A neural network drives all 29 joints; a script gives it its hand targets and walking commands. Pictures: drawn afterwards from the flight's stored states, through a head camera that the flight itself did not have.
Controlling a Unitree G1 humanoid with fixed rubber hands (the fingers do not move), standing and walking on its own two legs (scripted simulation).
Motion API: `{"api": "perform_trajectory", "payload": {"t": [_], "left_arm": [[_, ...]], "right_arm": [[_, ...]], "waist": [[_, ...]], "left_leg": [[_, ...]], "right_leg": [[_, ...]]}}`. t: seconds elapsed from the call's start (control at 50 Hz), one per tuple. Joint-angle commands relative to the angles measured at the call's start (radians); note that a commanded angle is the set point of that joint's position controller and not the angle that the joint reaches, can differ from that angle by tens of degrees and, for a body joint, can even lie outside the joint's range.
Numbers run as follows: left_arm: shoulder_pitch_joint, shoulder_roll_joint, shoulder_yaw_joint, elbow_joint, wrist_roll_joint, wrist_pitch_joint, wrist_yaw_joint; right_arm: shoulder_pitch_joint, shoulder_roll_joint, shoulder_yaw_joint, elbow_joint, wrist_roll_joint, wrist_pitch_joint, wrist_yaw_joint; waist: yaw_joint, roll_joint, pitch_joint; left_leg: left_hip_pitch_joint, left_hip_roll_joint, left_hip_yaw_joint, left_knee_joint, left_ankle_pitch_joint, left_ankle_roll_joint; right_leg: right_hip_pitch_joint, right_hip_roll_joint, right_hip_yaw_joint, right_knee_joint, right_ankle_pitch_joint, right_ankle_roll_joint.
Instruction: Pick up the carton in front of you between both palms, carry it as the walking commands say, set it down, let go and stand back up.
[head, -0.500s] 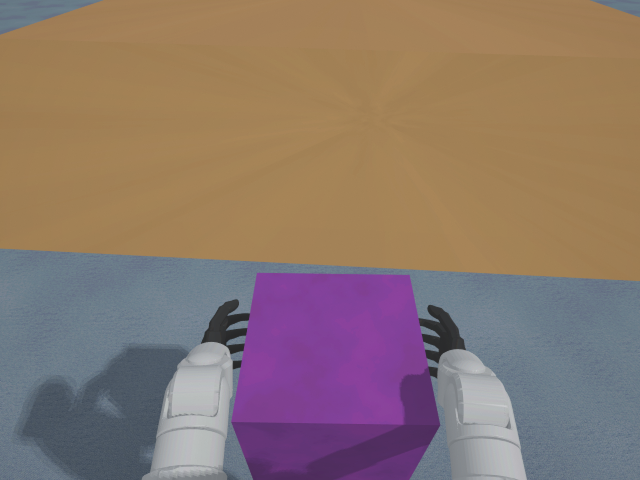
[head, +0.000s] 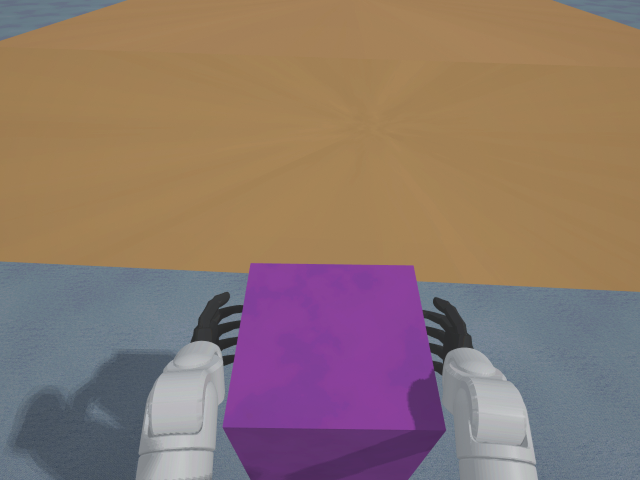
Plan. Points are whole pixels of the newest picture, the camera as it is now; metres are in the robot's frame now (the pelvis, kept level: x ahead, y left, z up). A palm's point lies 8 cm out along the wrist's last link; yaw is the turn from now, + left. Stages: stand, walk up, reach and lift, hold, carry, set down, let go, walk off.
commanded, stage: carry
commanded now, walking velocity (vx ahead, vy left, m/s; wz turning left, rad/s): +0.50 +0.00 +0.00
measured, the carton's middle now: (329, 380) +0.29 +0.00 +0.01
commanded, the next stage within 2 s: none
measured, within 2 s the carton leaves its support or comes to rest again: neither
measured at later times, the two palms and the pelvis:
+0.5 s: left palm (258, 229) +0.49 +0.12 +0.11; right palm (449, 244) +0.47 -0.18 +0.11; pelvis +0.24 -0.01 +0.01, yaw -1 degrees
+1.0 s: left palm (280, 148) +0.78 +0.12 +0.11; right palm (418, 153) +0.79 -0.18 +0.10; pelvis +0.55 -0.04 +0.01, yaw +2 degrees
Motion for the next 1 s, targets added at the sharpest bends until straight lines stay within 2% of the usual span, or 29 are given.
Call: {"api": "perform_trajectory", "payload": {"t": [0.0, 0.04, 0.06, 0.08, 0.1, 0.12, 0.14, 0.16, 0.18, 0.22, 0.24, 0.26, 0.28, 0.3, 0.34, 0.42, 0.48, 0.52, 0.54, 0.56, 0.58, 0.6, 0.62, 0.66, 0.68, 0.72, 0.76, 0.88, 0.98], "left_arm": [[-0.565, -0.869, -0.723, -0.161, -0.353, 0.06, -0.183], [-0.503, -0.864, -0.737, -0.205, -0.38, 0.111, -0.16], [-0.473, -0.867, -0.745, -0.232, -0.389, 0.131, -0.149], [-0.416, -0.862, -0.746, -0.252, -0.391, 0.15, -0.137], [-0.365, -0.86, -0.738, -0.275, -0.388, 0.168, -0.124], [-0.331, -0.865, -0.738, -0.315, -0.383, 0.184, -0.112], [-0.327, -0.877, -0.743, -0.357, -0.39, 0.202, -0.102], [-0.335, -0.883, -0.756, -0.417, -0.4, 0.216, -0.096], [-0.336, -0.886, -0.768, -0.469, -0.41, 0.227, -0.091], [-0.294, -0.884, -0.784, -0.54, -0.436, 0.243, -0.09], [-0.312, -0.862, -0.793, -0.582, -0.448, 0.251, -0.094], [-0.396, -0.842, -0.82, -0.635, -0.478, 0.264, -0.1], [-0.403, -0.836, -0.844, -0.628, -0.507, 0.273, -0.106], [-0.389, -0.831, -0.837, -0.611, -0.512, 0.277, -0.11], [-0.341, -0.839, -0.815, -0.573, -0.505, 0.285, -0.111], [-0.209, -0.827, -0.759, -0.525, -0.427, 0.295, -0.082], [-0.189, -0.801, -0.732, -0.523, -0.386, 0.305, -0.067], [-0.185, -0.791, -0.725, -0.521, -0.382, 0.31, -0.067], [-0.182, -0.785, -0.721, -0.516, -0.381, 0.312, -0.068], [-0.194, -0.783, -0.721, -0.518, -0.382, 0.314, -0.071], [-0.199, -0.772, -0.715, -0.51, -0.378, 0.316, -0.073], [-0.22, -0.776, -0.718, -0.491, -0.386, 0.315, -0.077], [-0.241, -0.808, -0.742, -0.505, -0.406, 0.314, -0.085], [-0.297, -0.879, -0.771, -0.521, -0.43, 0.296, -0.103], [-0.32, -0.91, -0.791, -0.526, -0.443, 0.286, -0.111], [-0.323, -0.937, -0.817, -0.528, -0.464, 0.27, -0.125], [-0.303, -0.936, -0.832, -0.533, -0.478, 0.259, -0.14], [-0.238, -0.863, -0.825, -0.576, -0.478, 0.25, -0.145], [-0.202, -0.779, -0.785, -0.603, -0.453, 0.281, -0.121]], "right_arm": [[-0.512, 0.859, 0.677, -0.149, 0.322, 0.054, 0.169], [-0.474, 0.839, 0.69, -0.223, 0.343, 0.107, 0.141], [-0.448, 0.843, 0.705, -0.26, 0.361, 0.132, 0.132], [-0.434, 0.841, 0.722, -0.302, 0.378, 0.158, 0.126], [-0.434, 0.849, 0.738, -0.346, 0.399, 0.182, 0.124], [-0.428, 0.851, 0.756, -0.39, 0.425, 0.202, 0.123], [-0.432, 0.858, 0.772, -0.429, 0.444, 0.215, 0.122], [-0.403, 0.868, 0.773, -0.449, 0.459, 0.226, 0.12], [-0.362, 0.878, 0.773, -0.471, 0.466, 0.235, 0.117], [-0.282, 0.899, 0.761, -0.511, 0.456, 0.245, 0.105], [-0.232, 0.889, 0.738, -0.512, 0.438, 0.248, 0.097], [-0.235, 0.87, 0.714, -0.501, 0.406, 0.243, 0.086], [-0.25, 0.866, 0.709, -0.535, 0.407, 0.25, 0.076], [-0.267, 0.857, 0.719, -0.564, 0.416, 0.26, 0.071], [-0.299, 0.85, 0.742, -0.597, 0.436, 0.274, 0.067], [-0.272, 0.814, 0.776, -0.604, 0.474, 0.301, 0.08], [-0.257, 0.783, 0.775, -0.586, 0.481, 0.315, 0.096], [-0.26, 0.768, 0.768, -0.586, 0.482, 0.322, 0.103], [-0.258, 0.758, 0.766, -0.587, 0.48, 0.325, 0.106], [-0.265, 0.741, 0.759, -0.586, 0.474, 0.327, 0.107], [-0.29, 0.728, 0.76, -0.593, 0.471, 0.333, 0.11], [-0.307, 0.737, 0.765, -0.592, 0.472, 0.339, 0.113], [-0.313, 0.76, 0.773, -0.571, 0.474, 0.334, 0.119], [-0.311, 0.839, 0.77, -0.539, 0.467, 0.314, 0.129], [-0.302, 0.872, 0.765, -0.526, 0.458, 0.302, 0.13], [-0.271, 0.913, 0.762, -0.504, 0.429, 0.277, 0.127], [-0.239, 0.928, 0.762, -0.497, 0.405, 0.255, 0.117], [-0.205, 0.888, 0.782, -0.563, 0.394, 0.242, 0.087], [-0.222, 0.81, 0.79, -0.62, 0.428, 0.282, 0.078]], "waist": [[-0.014, 0.18, -0.101], [-0.008, 0.142, -0.104], [-0.006, 0.067, -0.122], [0.007, -0.079, -0.163], [0.023, -0.256, -0.178], [0.028, -0.32, -0.124], [0.04, -0.212, -0.077], [0.041, -0.142, -0.078], [0.034, -0.136, -0.106], [-0.002, -0.104, -0.234], [-0.033, 0.032, -0.292], [-0.035, 0.334, -0.254], [-0.033, 0.268, -0.218], [-0.036, 0.164, -0.181], [-0.034, 0.07, -0.152], [-0.026, 0.119, -0.122], [-0.02, 0.175, -0.072], [0.0, 0.167, -0.092], [0.007, 0.141, -0.122], [0.021, 0.106, -0.16], [0.036, -0.068, -0.181], [0.029, -0.274, -0.202], [0.026, -0.177, -0.18], [0.017, -0.021, -0.17], [0.013, 0.011, -0.162], [0.014, -0.038, -0.17], [0.016, -0.065, -0.16], [0.015, -0.116, -0.083], [0.027, -0.137, -0.003]], "left_leg": [[0.094, 0.207, -0.236, -0.238, -0.147, 0.131], [0.102, 0.173, -0.136, -0.113, 0.144, 0.131], [0.054, 0.12, -0.023, 0.023, 0.304, 0.098], [-0.099, 0.074, 0.071, 0.198, 0.379, 0.047], [-0.341, 0.023, 0.145, 0.343, 0.209, 0.001], [-0.548, -0.019, 0.173, 0.336, -0.193, -0.014], [-0.62, -0.001, 0.157, 0.254, -0.317, -0.004], [-0.591, 0.005, 0.163, 0.151, -0.287, 0.008], [-0.471, -0.001, 0.178, 0.04, -0.184, 0.019], [0.14, -0.054, 0.239, -0.201, 0.143, 0.035], [0.443, 0.095, 0.01, -0.288, 0.063, 0.076], [0.569, 0.364, -0.436, -0.318, 0.334, 0.196], [0.615, 0.409, -0.467, -0.274, 0.55, 0.28], [0.613, 0.392, -0.375, -0.241, 0.649, 0.279], [0.578, 0.356, -0.273, -0.294, 0.519, 0.226], [0.446, 0.262, -0.035, -0.332, 0.525, 0.158], [0.281, 0.227, 0.085, -0.318, 0.571, 0.107], [0.17, 0.213, 0.167, -0.197, 0.639, 0.074], [0.099, 0.182, 0.214, -0.087, 0.647, 0.052], [0.008, 0.15, 0.241, 0.069, 0.532, 0.032], [-0.155, 0.074, 0.241, 0.351, 0.31, -0.003], [-0.357, -0.035, 0.161, 0.587, -0.092, -0.014], [-0.423, 0.038, 0.044, 0.698, -0.115, 0.025], [-0.399, 0.115, 0.02, 0.681, -0.027, 0.053], [-0.372, 0.139, 0.012, 0.614, 0.029, 0.05], [-0.323, 0.123, 0.051, 0.511, 0.067, 0.039], [-0.335, 0.11, 0.087, 0.399, 0.093, 0.025], [-0.424, 0.072, 0.174, 0.119, 0.253, 0.017], [-0.366, 0.038, 0.244, -0.025, 0.309, 0.049]], "right_leg": [[-0.133, -0.006, -0.097, 0.007, -0.087, -0.021], [-0.065, 0.0, -0.124, -0.081, -0.023, -0.018], [0.039, -0.012, -0.091, -0.125, 0.045, -0.031], [0.23, -0.069, 0.019, -0.138, 0.217, -0.079], [0.42, -0.194, 0.205, -0.161, 0.503, -0.142], [0.532, -0.276, 0.331, -0.205, 0.74, -0.205], [0.569, -0.308, 0.358, -0.203, 0.79, -0.229], [0.576, -0.306, 0.318, -0.194, 0.766, -0.217], [0.524, -0.286, 0.251, -0.186, 0.691, -0.18], [0.194, -0.166, -0.04, -0.039, 0.591, -0.071], [-0.066, -0.092, -0.152, 0.183, 0.377, -0.016], [-0.357, 0.018, -0.213, 0.412, 0.035, 0.02], [-0.487, 0.004, -0.111, 0.514, -0.17, -0.005], [-0.541, -0.039, -0.09, 0.547, -0.175, -0.018], [-0.571, -0.07, -0.087, 0.435, -0.111, -0.026], [-0.408, -0.021, -0.181, 0.123, 0.048, -0.016], [-0.2, 0.02, -0.255, -0.041, 0.215, -0.03], [0.031, 0.055, -0.311, -0.085, 0.275, -0.046], [0.184, 0.077, -0.333, -0.092, 0.221, -0.05], [0.332, 0.027, -0.287, -0.1, 0.156, -0.05], [0.406, -0.209, 0.131, -0.255, -0.149, -0.121], [0.495, -0.404, 0.556, -0.436, -0.184, -0.241], [0.462, -0.421, 0.517, -0.431, -0.105, -0.257], [0.339, -0.36, 0.336, -0.409, 0.063, -0.214], [0.288, -0.331, 0.25, -0.422, 0.1, -0.182], [0.244, -0.291, 0.123, -0.434, 0.124, -0.148], [0.253, -0.271, 0.051, -0.458, 0.129, -0.145], [0.39, -0.221, -0.084, -0.426, 0.48, -0.14], [0.41, -0.207, -0.156, -0.401, 0.603, -0.135]]}}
